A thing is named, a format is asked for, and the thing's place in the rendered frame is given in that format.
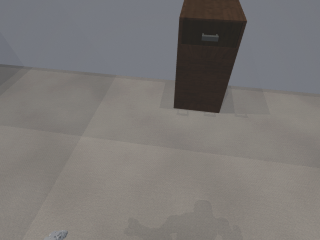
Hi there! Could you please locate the left robot hand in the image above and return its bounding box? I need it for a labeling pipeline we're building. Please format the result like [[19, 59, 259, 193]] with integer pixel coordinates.
[[43, 230, 68, 240]]

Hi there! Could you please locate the drawer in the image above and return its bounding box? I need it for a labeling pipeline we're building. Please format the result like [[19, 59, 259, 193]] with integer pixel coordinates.
[[181, 19, 242, 48]]

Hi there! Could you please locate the handle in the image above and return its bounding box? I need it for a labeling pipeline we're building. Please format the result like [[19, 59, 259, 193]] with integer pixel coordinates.
[[201, 33, 219, 42]]

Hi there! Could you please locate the cabinet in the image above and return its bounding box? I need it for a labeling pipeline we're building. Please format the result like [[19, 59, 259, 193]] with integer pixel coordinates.
[[173, 0, 247, 113]]

